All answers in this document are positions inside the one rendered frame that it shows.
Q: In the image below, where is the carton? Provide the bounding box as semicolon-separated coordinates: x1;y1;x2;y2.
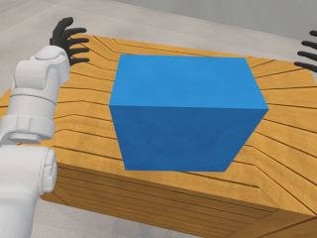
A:
108;54;269;173

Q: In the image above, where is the right robot hand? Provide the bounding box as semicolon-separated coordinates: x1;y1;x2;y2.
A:
294;30;317;73

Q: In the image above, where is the pedestal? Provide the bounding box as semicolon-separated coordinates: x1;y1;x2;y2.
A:
0;34;317;238

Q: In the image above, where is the left robot hand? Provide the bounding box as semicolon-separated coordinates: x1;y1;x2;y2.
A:
50;17;90;67

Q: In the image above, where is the left robot forearm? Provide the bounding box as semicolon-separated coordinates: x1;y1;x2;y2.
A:
0;46;70;147

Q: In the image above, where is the robot left upper arm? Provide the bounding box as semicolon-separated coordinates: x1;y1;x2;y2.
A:
0;145;57;238

